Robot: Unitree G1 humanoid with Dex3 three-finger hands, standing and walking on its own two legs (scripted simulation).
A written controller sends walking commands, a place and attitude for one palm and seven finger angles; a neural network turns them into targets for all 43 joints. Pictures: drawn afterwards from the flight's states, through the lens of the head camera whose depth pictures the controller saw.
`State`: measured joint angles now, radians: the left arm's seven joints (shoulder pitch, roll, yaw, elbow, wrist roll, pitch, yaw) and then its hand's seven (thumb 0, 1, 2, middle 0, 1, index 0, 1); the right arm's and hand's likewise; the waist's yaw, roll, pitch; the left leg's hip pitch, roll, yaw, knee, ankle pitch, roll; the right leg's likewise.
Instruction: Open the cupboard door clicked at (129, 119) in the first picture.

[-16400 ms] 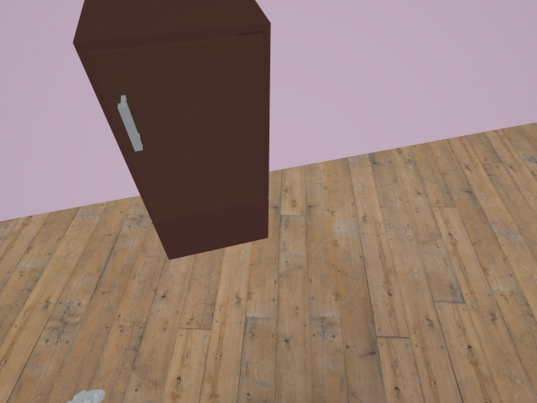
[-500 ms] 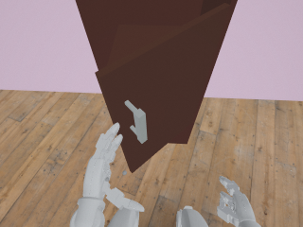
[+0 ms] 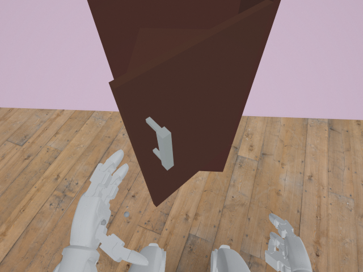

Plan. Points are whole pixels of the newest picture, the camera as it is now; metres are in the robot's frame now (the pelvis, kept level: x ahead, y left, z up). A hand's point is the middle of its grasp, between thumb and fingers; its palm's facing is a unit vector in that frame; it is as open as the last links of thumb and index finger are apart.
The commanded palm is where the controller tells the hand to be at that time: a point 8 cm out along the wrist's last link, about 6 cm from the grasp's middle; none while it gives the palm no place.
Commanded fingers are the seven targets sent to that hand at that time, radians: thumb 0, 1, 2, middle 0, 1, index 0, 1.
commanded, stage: draw the hand back to the body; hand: left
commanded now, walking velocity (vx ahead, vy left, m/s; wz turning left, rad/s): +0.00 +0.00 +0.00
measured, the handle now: (160, 144) +0.37 +0.07 +0.07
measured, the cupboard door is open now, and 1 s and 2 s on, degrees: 45 45 45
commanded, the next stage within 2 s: step back with the hand held close in 1.46 s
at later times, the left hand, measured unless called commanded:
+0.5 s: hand (59, 204) +0.21 +0.19 +0.15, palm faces +0.10 -0.96 -0.25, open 15.6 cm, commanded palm +0.18 +0.25 +0.17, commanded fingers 0.00 -0.08 0.48 -0.17 -0.30 -0.17 -0.30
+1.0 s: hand out of the picture +0.23 +0.28 +0.24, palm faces +0.39 -0.83 -0.40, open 10.0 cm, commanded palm +0.18 +0.32 +0.26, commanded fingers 0.00 0.80 0.86 -0.20 -0.30 -0.20 -0.30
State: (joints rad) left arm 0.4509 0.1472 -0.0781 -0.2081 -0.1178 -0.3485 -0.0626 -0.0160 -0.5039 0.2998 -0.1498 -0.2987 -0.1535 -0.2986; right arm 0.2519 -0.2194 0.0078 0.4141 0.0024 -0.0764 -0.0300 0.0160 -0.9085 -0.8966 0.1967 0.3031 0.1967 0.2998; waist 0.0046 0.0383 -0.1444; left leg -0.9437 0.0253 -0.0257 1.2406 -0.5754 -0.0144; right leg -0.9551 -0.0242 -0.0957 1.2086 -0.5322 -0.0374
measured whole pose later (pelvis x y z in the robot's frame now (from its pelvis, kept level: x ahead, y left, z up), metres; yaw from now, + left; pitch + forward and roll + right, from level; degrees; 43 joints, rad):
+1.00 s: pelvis +0.03 +0.03 +0.10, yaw -2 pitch -3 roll -1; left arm 0.50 0.34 0.28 -0.42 -0.05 -0.05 0.12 0.00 0.45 0.71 -0.19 -0.30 -0.20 -0.30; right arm 0.22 -0.22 0.06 0.59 0.00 -0.13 -0.09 0.02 -0.91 -0.90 0.20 0.30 0.20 0.30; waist 0.07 0.06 0.01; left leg -0.13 0.00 0.04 0.50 -0.31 0.03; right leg -0.15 -0.02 -0.04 0.46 -0.25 0.02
